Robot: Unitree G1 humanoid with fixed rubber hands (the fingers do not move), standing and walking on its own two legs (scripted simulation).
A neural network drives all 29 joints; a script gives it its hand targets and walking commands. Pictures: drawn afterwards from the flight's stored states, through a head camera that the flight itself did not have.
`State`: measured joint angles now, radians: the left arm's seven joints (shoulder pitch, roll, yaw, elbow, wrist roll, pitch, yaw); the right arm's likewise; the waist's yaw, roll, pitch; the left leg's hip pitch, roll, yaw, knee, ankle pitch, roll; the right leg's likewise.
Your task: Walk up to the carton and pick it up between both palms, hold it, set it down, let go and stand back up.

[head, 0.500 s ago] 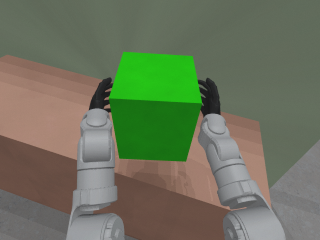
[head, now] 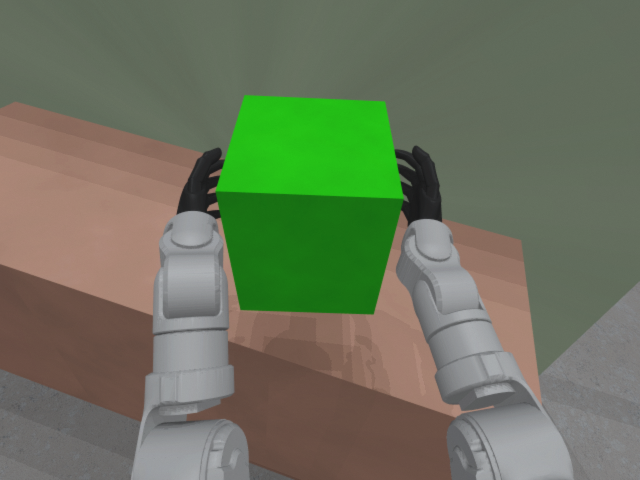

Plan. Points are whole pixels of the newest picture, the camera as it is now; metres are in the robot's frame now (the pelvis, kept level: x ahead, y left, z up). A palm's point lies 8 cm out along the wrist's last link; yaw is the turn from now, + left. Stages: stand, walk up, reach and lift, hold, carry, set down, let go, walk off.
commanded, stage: hold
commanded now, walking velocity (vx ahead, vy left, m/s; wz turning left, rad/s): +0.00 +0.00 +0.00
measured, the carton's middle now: (311, 208) +0.40 +0.01 +0.16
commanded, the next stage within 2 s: none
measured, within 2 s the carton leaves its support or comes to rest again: neither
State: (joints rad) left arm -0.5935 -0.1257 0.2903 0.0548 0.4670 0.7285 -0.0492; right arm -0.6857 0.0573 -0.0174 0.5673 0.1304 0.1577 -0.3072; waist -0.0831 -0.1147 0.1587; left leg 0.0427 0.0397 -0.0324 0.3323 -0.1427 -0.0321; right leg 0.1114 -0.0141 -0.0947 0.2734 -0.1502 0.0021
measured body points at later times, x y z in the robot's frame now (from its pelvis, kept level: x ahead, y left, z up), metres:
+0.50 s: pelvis +0.00 +0.01 +0.00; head -0.03 +0.04 +0.45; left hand +0.37 +0.14 +0.17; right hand +0.37 -0.12 +0.18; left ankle +0.05 +0.14 -0.75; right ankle +0.02 -0.12 -0.75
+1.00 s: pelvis +0.00 +0.00 +0.00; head -0.03 +0.05 +0.45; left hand +0.37 +0.14 +0.16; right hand +0.37 -0.12 +0.17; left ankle +0.05 +0.14 -0.75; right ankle +0.02 -0.12 -0.75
